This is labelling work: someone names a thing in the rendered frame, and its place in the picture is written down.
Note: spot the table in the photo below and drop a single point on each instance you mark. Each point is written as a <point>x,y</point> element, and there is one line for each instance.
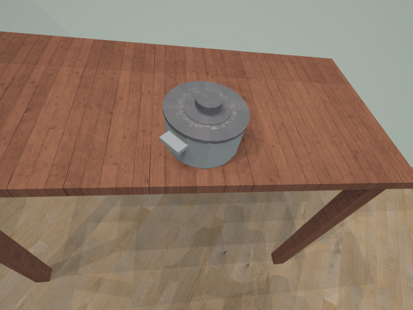
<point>83,117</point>

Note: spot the lid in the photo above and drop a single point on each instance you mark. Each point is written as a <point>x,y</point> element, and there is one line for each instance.
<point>186,119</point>

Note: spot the pot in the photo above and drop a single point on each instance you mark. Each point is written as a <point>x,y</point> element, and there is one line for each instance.
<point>196,154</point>

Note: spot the knob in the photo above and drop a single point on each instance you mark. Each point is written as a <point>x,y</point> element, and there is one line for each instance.
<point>208,101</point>

